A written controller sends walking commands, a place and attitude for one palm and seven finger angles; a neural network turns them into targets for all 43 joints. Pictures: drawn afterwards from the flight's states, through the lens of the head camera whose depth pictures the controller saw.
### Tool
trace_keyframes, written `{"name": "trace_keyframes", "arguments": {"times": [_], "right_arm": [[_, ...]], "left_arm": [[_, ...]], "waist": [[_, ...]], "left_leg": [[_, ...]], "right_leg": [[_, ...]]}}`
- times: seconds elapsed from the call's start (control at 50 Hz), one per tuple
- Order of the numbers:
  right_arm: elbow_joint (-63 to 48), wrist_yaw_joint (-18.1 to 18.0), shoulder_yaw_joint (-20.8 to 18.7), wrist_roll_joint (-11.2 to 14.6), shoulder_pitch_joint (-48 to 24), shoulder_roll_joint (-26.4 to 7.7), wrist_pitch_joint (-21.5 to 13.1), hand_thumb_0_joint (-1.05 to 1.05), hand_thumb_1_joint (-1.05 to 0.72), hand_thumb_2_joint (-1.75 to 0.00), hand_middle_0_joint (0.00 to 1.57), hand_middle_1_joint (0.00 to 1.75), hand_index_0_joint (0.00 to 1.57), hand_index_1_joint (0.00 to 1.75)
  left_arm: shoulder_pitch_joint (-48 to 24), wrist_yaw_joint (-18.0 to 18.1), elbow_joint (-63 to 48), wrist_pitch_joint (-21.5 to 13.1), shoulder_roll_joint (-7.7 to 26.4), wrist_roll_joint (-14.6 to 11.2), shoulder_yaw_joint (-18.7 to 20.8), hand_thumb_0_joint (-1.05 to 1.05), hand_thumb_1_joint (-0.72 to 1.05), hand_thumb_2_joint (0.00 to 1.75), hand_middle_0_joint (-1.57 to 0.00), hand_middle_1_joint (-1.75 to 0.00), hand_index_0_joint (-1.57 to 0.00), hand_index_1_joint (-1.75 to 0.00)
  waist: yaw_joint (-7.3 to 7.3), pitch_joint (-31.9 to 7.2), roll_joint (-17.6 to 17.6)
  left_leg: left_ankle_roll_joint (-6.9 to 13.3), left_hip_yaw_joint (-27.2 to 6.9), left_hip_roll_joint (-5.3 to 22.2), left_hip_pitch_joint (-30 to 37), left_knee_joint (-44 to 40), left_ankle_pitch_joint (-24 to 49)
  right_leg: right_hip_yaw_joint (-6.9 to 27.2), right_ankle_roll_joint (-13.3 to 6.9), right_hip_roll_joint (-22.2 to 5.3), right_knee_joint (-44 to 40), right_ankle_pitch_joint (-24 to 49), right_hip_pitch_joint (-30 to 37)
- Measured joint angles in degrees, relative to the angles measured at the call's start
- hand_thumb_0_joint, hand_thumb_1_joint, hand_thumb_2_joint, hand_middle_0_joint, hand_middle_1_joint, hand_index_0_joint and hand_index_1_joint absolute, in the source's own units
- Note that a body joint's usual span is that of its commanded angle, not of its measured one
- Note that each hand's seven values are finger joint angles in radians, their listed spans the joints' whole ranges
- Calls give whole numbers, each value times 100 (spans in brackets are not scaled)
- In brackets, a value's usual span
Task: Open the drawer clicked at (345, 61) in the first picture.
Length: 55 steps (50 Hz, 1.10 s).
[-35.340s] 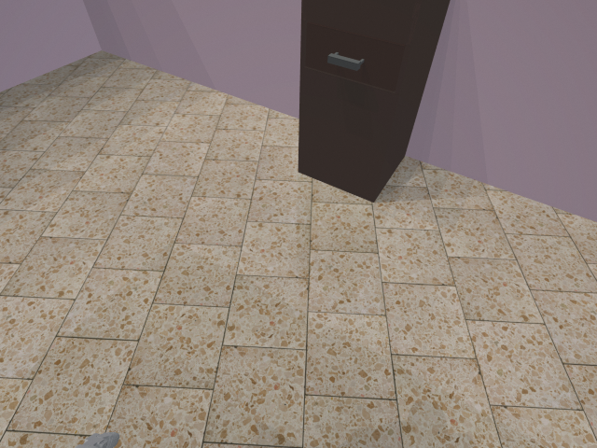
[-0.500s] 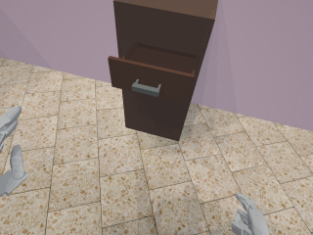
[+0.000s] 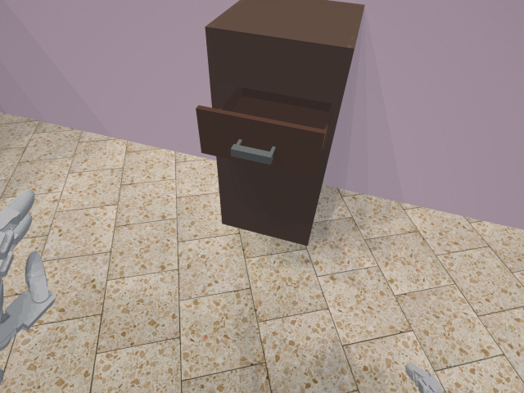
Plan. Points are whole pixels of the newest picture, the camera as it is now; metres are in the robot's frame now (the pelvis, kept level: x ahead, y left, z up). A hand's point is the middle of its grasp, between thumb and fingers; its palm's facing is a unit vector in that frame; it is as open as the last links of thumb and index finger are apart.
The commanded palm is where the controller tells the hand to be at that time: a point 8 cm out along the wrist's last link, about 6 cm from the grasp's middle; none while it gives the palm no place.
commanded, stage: stop stepping back and stand still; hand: left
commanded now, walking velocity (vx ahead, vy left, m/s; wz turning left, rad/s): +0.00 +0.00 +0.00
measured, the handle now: (254, 149) +0.80 +0.03 -0.11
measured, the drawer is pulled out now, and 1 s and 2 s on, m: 0.16 0.16 0.16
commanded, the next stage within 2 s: let the arm hang, fingers relaxed in 0.44 s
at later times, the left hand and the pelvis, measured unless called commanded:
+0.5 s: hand (18, 297) +0.19 +0.27 +0.15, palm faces +0.35 -0.82 -0.44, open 7.4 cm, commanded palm +0.13 +0.31 +0.18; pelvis +0.00 +0.03 +0.00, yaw -1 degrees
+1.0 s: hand out of the picture -0.04 +0.22 -0.17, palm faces -0.04 -0.98 -0.17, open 7.4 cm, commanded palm none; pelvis -0.04 +0.03 +0.01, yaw +1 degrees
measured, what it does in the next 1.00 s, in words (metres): stands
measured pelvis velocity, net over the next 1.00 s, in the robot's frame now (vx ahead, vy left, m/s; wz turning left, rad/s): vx -0.04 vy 0.03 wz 0.02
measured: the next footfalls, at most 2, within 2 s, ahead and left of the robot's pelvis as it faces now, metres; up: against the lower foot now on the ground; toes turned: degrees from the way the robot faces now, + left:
none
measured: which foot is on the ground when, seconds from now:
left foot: down 0.00-1.00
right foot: down 0.00-1.00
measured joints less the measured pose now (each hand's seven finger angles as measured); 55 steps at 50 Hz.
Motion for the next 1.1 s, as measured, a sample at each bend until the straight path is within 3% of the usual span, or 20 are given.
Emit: {"name": "trace_keyframes", "arguments": {"times": [0.16,0.36,0.54,0.58,0.64,0.7,0.78,0.92,1.1], "right_arm": [[-158,65,102,13,-219,130,-205,2,-91,-90,20,30,20,30],[-268,136,273,16,-476,364,-73,1,-90,-90,20,30,21,30],[-264,102,273,1,-406,302,-27,1,-90,-90,20,30,21,30],[37,302,134,-4,-477,119,-146,1,-90,-90,20,30,21,30],[528,464,22,-58,-738,-242,158,1,-90,-90,21,30,21,30],[791,500,3,-108,-919,-413,379,1,-90,-90,21,30,21,30],[1068,475,18,-132,-873,-474,506,1,-90,-90,20,30,21,30],[1911,401,40,-97,-460,-439,678,1,-91,-90,20,30,20,30],[2518,335,16,-50,-365,-202,669,1,-91,-90,20,30,20,30]], "left_arm": [[82,36,-214,-44,51,-27,150,1,88,90,-22,-30,-22,-30],[-14,-34,-149,-76,-65,-65,102,1,88,90,-21,-30,-21,-30],[21,-24,-205,-40,-107,-77,102,1,88,90,-21,-30,-21,-30],[-486,-247,624,-18,-14,123,-270,1,89,90,-21,-30,-21,-30],[-1516,-658,2842,684,-86,257,-1036,0,89,90,-20,-30,-21,-30],[-2115,-864,4977,1238,-279,302,-1559,0,90,90,-20,-30,-20,-30],[-2314,-978,6850,1510,-570,284,-2011,1,90,90,-20,-30,-20,-30],[-2170,-1026,8435,1451,-916,220,-2172,1,90,90,-21,-30,-21,-30],[-2193,-931,9349,1317,-653,180,-1953,1,90,90,-21,-30,-21,-30]], "waist": [[50,144,1],[99,144,74],[132,216,56],[201,209,174],[283,228,363],[167,403,354],[18,698,131],[147,962,-136],[245,931,13]], "left_leg": [[47,57,-14,-14,194,-229],[132,113,-49,-96,193,-213],[193,106,-92,-175,148,-136],[226,46,-134,-327,287,-145],[309,61,-229,-464,475,-170],[349,131,-283,-423,528,-158],[325,169,-263,-246,379,-46],[261,54,-203,-7,-88,255],[219,-34,-203,248,-509,484]], "right_leg": [[61,95,-23,25,-28,41],[118,185,-57,-63,65,-16],[109,241,-97,-169,176,-58],[47,263,-149,-46,158,-171],[59,302,-260,263,58,-357],[130,327,-320,465,8,-403],[167,311,-291,349,118,-257],[46,238,-198,-303,479,102],[-42,201,-166,-795,711,418]]}}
